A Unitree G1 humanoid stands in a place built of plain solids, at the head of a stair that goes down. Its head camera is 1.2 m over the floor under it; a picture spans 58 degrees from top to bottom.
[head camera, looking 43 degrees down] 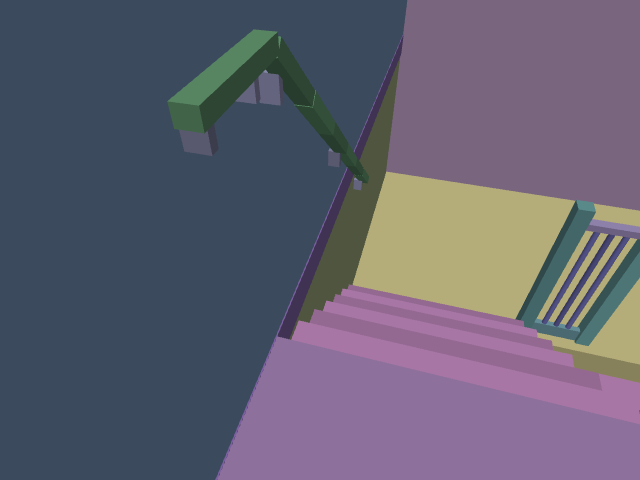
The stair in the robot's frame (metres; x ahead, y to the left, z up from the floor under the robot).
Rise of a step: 0.19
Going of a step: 0.22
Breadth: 1.20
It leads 16 degrees to the right of straight ahead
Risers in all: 7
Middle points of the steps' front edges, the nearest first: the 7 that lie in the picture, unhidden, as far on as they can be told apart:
0.66 -0.43 0.00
0.87 -0.49 -0.19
1.07 -0.55 -0.39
1.28 -0.61 -0.58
1.49 -0.67 -0.77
1.70 -0.73 -0.97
1.90 -0.78 -1.16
